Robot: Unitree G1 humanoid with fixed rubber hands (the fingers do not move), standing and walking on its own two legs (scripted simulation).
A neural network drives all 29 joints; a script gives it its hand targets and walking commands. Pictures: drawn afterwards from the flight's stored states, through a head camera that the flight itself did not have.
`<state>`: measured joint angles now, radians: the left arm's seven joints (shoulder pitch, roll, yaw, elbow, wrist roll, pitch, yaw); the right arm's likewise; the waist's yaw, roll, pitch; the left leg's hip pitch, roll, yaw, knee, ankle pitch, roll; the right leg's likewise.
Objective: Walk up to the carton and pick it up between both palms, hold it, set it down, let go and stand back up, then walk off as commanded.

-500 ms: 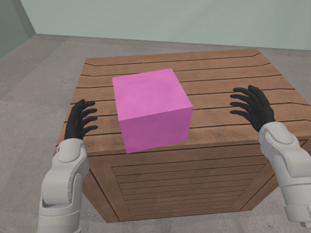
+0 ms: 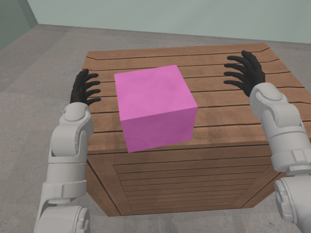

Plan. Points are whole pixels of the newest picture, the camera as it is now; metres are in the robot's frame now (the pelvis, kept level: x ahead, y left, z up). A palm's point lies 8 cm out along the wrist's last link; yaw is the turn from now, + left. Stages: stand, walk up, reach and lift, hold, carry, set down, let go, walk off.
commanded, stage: reach and lift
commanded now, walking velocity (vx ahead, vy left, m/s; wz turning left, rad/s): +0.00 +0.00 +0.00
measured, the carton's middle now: (152, 107) +0.44 +0.04 +0.07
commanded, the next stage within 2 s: none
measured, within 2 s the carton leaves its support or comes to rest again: neither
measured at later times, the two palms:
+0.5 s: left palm (83, 84) +0.41 +0.21 +0.18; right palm (240, 64) +0.46 -0.18 +0.20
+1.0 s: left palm (88, 93) +0.43 +0.21 +0.13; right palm (232, 80) +0.48 -0.18 +0.14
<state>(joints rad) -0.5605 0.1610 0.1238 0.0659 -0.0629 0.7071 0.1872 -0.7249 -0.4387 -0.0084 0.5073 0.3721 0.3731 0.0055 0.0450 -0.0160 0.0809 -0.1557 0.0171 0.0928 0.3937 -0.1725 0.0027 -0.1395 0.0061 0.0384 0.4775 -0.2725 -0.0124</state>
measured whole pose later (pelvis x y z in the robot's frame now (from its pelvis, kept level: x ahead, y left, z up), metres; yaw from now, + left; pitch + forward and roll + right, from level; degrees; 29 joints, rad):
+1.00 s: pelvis +0.01 +0.00 +0.00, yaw +0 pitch +10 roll +1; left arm -0.88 0.17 0.13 0.85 -0.06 0.15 0.17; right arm -0.98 -0.41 0.03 1.09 0.37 0.06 0.04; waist 0.10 -0.02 -0.09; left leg -0.43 0.02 0.09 0.39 -0.15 0.00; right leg -0.41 0.01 0.04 0.48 -0.24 -0.01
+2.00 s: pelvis +0.01 +0.00 +0.00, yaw +0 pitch +14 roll +1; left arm -0.89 0.05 0.24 0.96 -0.03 0.00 0.20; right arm -1.04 -0.17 -0.05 1.16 0.18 -0.01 -0.06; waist 0.10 -0.02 -0.12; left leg -0.50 0.02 0.09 0.39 -0.14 0.00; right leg -0.48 0.01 0.04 0.48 -0.24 -0.01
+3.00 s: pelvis +0.00 +0.00 +0.00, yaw +0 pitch +10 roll +1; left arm -0.90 -0.04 0.49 0.96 0.23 0.03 0.16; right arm -0.96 -0.04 -0.49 1.13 -0.29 -0.10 0.04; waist 0.09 -0.03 -0.08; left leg -0.42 0.02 0.09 0.39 -0.14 0.00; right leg -0.40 0.01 0.04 0.46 -0.23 -0.01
